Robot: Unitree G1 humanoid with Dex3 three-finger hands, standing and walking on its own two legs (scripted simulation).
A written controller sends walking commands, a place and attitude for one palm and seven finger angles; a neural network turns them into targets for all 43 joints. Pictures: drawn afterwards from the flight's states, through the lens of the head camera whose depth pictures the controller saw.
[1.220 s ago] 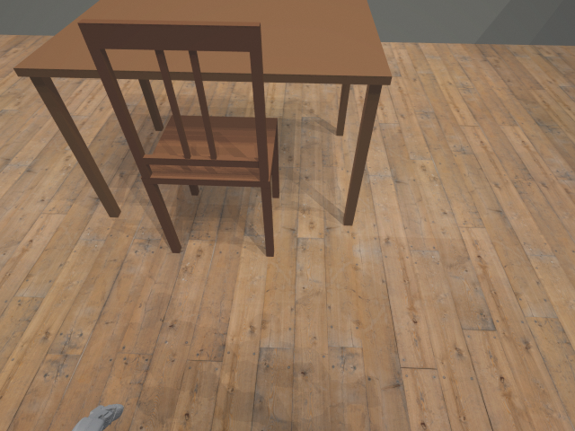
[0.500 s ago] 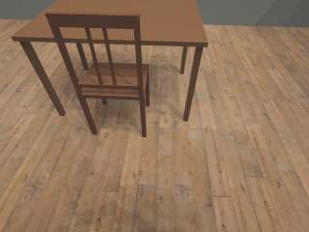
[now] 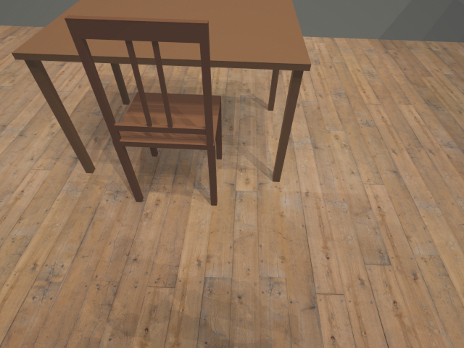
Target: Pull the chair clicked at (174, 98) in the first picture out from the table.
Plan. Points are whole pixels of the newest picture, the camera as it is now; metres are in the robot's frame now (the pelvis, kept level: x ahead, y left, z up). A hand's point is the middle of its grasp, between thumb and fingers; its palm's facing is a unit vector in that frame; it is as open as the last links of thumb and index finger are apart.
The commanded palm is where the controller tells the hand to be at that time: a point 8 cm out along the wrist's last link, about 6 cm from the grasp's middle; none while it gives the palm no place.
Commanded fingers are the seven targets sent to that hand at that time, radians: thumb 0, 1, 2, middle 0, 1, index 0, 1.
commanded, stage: look at it before walking up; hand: left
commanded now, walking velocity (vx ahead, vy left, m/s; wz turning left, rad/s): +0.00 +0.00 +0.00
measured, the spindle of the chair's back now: (140, 87) +0.96 +0.39 -0.08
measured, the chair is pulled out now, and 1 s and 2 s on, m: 0.00 0.00 0.00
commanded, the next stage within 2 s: walk to a spot facing it in 0.32 s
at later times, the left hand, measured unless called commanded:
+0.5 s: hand out of the picture +0.09 +0.25 -0.15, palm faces -0.02 -0.94 -0.34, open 7.4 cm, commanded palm none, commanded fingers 0.00 0.90 0.90 -0.20 -0.30 -0.20 -0.30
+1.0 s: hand out of the picture -0.01 +0.26 -0.18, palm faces +0.27 -0.94 -0.23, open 7.4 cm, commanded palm none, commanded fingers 0.00 0.90 0.90 -0.20 -0.30 -0.20 -0.30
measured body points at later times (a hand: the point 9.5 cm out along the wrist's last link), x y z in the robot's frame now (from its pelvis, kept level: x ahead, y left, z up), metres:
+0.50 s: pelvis +0.01 +0.00 +0.00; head +0.01 +0.00 +0.45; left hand +0.09 +0.30 -0.13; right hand +0.09 -0.29 -0.13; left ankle +0.00 +0.13 -0.75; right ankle +0.00 -0.11 -0.75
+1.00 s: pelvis -0.03 +0.04 -0.01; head +0.00 +0.07 +0.44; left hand -0.03 +0.31 -0.17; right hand +0.07 -0.19 -0.15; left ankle -0.01 +0.13 -0.75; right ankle -0.01 -0.10 -0.67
